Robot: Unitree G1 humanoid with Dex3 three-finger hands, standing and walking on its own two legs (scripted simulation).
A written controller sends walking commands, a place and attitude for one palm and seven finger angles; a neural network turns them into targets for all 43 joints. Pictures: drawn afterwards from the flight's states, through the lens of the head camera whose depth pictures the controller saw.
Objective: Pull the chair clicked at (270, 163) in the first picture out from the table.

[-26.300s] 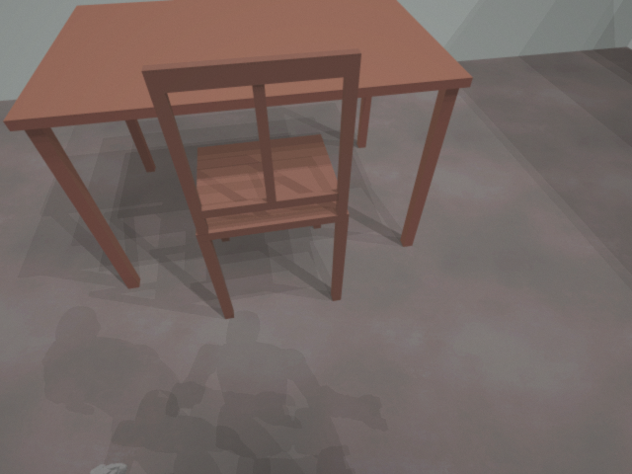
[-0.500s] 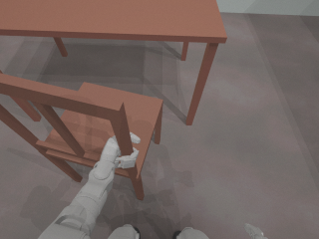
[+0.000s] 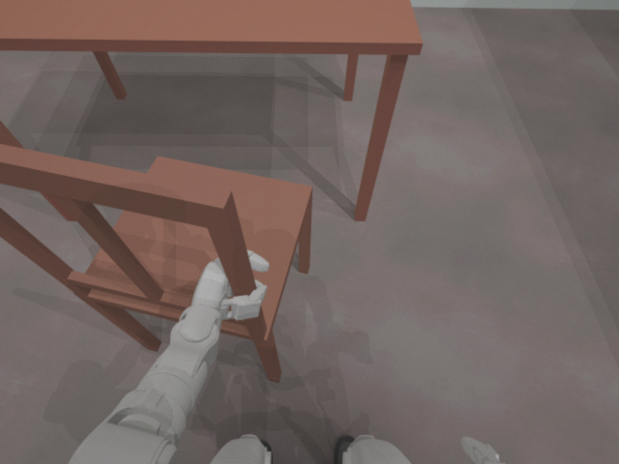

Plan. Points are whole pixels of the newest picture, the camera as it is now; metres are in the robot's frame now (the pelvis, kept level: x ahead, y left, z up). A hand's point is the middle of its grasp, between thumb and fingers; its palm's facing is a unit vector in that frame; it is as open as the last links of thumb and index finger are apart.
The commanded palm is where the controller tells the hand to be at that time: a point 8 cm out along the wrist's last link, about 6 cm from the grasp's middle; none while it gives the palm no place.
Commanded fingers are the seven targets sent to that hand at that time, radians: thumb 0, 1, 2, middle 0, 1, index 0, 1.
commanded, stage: step backward, pulling the chair out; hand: left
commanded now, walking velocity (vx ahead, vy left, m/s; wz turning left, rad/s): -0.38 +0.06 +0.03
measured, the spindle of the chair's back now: (120, 254) +0.40 +0.30 -0.05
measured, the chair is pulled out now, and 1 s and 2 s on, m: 0.35 0.49 0.52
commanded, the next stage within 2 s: stop walking, hand still on the chair in 0.78 s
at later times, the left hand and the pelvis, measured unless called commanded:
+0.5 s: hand (253, 357) +0.25 +0.09 -0.06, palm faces -0.12 -0.98 -0.14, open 6.1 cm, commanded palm +0.25 +0.14 -0.06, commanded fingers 0.00 0.90 0.90 -0.50 -1.45 -0.50 -1.45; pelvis -0.08 -0.01 +0.00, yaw +0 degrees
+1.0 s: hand (250, 407) +0.19 +0.08 -0.06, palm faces -0.10 -0.99 -0.12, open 6.2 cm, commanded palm +0.18 +0.13 -0.05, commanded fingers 0.00 0.90 0.90 -0.50 -1.45 -0.50 -1.45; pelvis -0.14 -0.01 +0.00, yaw -1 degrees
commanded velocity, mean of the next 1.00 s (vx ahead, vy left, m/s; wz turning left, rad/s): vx -0.26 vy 0.00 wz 0.00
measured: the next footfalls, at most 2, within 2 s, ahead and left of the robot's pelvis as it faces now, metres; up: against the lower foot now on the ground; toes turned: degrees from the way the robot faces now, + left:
left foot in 0.22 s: -0.05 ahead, +0.12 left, +0.00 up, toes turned +1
right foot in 0.82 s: -0.02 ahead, -0.12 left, +0.00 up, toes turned +0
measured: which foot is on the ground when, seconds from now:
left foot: down 0.00-0.06, up 0.08-0.20, down 0.22-1.00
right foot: down 0.00-0.72, up 0.74-0.80, down 0.82-1.00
